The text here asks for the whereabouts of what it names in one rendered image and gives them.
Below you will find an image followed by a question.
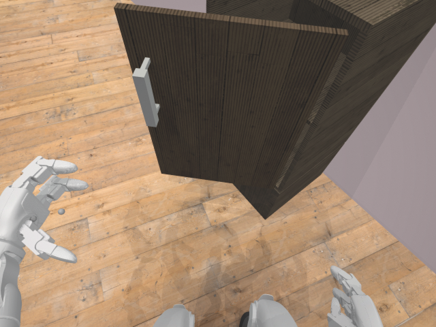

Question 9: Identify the robot thigh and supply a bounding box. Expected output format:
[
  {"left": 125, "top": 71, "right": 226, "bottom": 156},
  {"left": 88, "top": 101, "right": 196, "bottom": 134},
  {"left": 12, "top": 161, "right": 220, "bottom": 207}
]
[
  {"left": 153, "top": 308, "right": 195, "bottom": 327},
  {"left": 249, "top": 299, "right": 297, "bottom": 327}
]

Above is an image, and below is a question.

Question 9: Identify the robot left forearm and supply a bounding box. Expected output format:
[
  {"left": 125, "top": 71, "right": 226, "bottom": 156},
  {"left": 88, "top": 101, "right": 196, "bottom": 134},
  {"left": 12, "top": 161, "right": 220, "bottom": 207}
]
[{"left": 0, "top": 239, "right": 26, "bottom": 327}]

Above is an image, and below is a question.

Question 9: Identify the robot right hand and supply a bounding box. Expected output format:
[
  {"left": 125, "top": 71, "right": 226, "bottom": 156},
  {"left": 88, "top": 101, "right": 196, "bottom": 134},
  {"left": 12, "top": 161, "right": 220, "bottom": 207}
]
[{"left": 327, "top": 266, "right": 384, "bottom": 327}]

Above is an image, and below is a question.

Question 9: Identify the handle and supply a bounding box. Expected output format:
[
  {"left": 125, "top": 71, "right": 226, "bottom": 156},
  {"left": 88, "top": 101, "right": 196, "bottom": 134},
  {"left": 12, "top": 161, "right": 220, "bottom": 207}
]
[{"left": 132, "top": 57, "right": 160, "bottom": 127}]

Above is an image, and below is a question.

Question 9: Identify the robot left thigh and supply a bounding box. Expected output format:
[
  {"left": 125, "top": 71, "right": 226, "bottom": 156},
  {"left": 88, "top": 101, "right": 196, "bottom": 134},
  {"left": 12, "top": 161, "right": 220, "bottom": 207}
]
[{"left": 153, "top": 308, "right": 195, "bottom": 327}]

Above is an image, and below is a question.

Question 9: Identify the cupboard door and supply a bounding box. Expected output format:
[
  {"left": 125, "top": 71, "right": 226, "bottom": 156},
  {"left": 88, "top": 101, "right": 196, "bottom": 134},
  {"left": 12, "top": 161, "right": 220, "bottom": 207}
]
[{"left": 114, "top": 3, "right": 349, "bottom": 189}]

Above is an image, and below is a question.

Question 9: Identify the robot right thigh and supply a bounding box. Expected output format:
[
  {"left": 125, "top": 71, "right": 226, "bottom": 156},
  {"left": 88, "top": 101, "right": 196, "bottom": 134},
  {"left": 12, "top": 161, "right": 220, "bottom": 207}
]
[{"left": 249, "top": 299, "right": 297, "bottom": 327}]

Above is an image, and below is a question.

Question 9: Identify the robot left hand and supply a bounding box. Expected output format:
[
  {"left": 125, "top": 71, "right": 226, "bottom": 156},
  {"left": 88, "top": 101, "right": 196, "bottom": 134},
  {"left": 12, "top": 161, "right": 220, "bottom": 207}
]
[{"left": 0, "top": 156, "right": 89, "bottom": 263}]

